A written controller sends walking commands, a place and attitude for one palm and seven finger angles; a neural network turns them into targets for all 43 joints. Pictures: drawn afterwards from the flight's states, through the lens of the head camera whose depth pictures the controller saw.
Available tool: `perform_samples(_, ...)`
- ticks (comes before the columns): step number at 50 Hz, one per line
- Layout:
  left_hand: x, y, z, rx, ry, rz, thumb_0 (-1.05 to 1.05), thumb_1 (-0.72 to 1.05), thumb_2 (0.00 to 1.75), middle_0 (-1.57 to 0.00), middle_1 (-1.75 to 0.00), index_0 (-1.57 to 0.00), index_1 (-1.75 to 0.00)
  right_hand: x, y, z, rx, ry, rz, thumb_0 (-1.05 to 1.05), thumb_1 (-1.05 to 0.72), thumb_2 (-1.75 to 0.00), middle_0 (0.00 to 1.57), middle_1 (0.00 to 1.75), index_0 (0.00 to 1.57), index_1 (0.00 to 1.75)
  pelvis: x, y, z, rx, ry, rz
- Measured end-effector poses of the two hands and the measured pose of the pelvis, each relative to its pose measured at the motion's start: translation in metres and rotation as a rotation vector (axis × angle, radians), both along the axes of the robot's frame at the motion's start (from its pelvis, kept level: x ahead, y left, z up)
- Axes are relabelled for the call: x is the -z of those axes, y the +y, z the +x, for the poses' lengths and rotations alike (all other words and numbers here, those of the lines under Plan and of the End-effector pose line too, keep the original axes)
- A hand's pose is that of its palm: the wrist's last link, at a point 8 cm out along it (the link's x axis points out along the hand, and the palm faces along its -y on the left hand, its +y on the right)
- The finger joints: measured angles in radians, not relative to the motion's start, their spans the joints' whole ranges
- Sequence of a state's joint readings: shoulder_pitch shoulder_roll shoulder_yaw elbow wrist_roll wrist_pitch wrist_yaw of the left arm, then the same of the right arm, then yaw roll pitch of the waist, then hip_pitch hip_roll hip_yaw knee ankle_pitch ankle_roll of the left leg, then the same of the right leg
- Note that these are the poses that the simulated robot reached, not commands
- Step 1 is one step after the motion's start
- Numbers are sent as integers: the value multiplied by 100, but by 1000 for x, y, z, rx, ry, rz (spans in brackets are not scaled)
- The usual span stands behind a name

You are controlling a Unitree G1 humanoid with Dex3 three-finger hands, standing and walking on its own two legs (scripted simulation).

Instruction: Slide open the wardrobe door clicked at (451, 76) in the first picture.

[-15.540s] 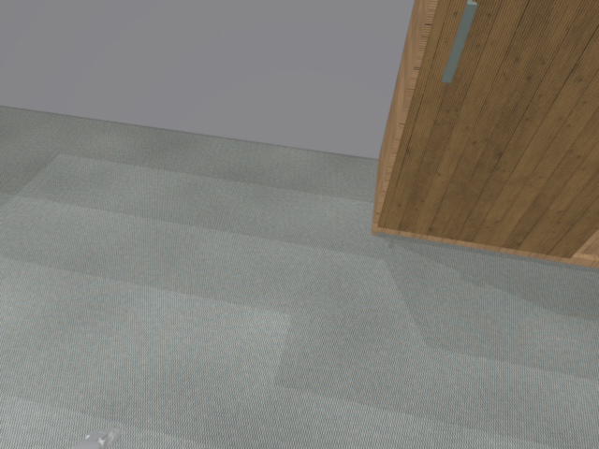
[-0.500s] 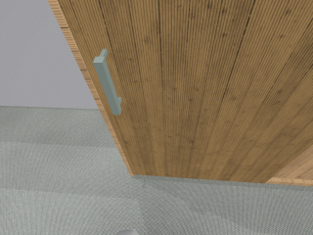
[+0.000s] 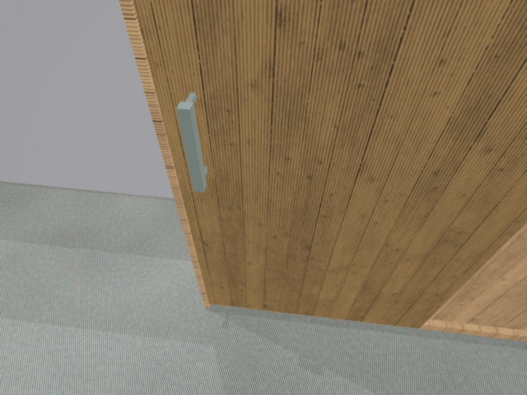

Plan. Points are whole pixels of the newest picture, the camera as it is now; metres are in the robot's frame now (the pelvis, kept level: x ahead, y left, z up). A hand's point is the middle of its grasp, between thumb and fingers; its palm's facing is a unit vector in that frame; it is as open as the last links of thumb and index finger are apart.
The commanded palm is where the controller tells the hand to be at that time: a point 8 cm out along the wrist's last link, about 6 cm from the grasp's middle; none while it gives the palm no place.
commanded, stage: come to a stop and stand still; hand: left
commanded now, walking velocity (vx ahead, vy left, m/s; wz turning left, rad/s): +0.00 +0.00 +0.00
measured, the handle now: (196, 144) +0.53 +0.18 +0.08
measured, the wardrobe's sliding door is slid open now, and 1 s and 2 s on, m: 0.00 0.00 0.00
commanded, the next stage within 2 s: look again from close up in 1.06 s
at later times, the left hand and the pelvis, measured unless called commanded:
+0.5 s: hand out of the picture -0.02 +0.17 -0.18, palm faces +0.02 -0.99 -0.15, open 7.4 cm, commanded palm none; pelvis -0.01 +0.02 -0.01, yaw +0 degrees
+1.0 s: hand out of the picture +0.04 +0.24 -0.17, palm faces +0.02 -0.97 -0.23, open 7.3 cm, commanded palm none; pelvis +0.02 +0.06 +0.00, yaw -1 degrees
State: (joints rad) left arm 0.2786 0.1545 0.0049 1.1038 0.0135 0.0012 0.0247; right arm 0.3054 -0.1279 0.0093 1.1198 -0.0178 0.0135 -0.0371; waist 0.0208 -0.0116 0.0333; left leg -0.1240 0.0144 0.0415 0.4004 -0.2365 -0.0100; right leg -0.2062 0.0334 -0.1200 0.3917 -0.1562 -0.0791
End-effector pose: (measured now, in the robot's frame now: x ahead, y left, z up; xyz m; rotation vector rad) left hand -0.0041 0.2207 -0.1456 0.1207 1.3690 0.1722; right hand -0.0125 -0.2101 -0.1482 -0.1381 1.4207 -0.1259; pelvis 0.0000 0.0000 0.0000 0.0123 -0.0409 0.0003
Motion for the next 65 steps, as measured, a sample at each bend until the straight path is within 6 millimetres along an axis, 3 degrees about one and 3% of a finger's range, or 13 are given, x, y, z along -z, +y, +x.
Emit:
perform_samples(10, 2, -8, -33, -11, 72, -19, 1, 91, 89, -20, -30, -20, -30, 0, 21, -53, 39, 95, 46, 1, -91, -90, 20, 30, 20, 30, 0, 1, -10, 1, 17, -2)
perform_samples(15, 5, -11, -35, -15, 77, -36, 1, 91, 89, -20, -30, -20, -30, -3, 27, -71, 54, 137, 43, 1, -91, -90, 20, 30, 20, 30, 1, 4, -11, 0, 26, -3)
perform_samples(20, 7, -12, -31, -15, 69, -51, 1, 91, 89, -20, -30, -20, -30, -5, 32, -75, 61, 152, 38, 1, -91, -90, 20, 30, 20, 30, 2, 8, -9, -1, 32, -3)
perform_samples(23, 8, -10, -27, 1, 63, -41, 1, 91, 89, -20, -30, -20, -30, -2, 33, -70, 64, 142, 39, 1, -90, -90, 20, 30, 20, 30, 3, 13, -8, 5, 36, -13)
perform_samples(27, 7, 8, -19, 28, 48, -20, 1, 91, 89, -21, -30, -20, -30, 9, 37, -50, 73, 66, 34, 1, -91, -90, 20, 30, 20, 30, 9, 26, -5, 3, 36, -33)
perform_samples(35, -4, 51, 24, 40, -63, 46, 1, 91, 89, -20, -30, -20, -30, 13, 63, -6, 47, -76, 59, 1, -91, -90, 19, 30, 20, 30, 7, 48, 7, 8, 27, -12)
perform_samples(41, -12, 64, 43, 37, -111, 63, 1, 91, 89, -20, -30, -20, -30, 13, 64, 12, 10, -90, 45, 2, -92, -90, 20, 30, 20, 30, 4, 59, 12, 8, 16, -5)
perform_samples(51, -7, 65, 37, 38, -43, 45, 1, 92, 89, -20, -30, -20, -30, 6, 51, 26, 0, -86, -5, 1, -91, -90, 20, 30, 20, 30, 3, 62, 17, 13, 6, 0)
perform_samples(65, -2, 48, 20, 30, 20, 13, 1, 91, 89, -20, -30, -20, -30, 3, 42, 30, -8, -48, -10, 1, -91, -90, 20, 30, 20, 30, 2, 53, 21, 9, 0, -4)
